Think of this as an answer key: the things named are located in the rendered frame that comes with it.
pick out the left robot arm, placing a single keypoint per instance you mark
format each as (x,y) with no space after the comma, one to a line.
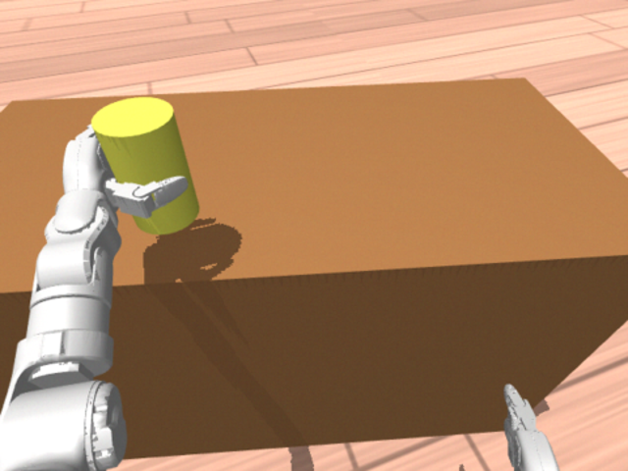
(55,417)

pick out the right robot hand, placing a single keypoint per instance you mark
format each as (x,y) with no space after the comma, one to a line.
(528,449)

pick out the can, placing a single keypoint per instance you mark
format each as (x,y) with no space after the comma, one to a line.
(142,143)

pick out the left robot hand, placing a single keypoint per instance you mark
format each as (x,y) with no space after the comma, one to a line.
(85,166)

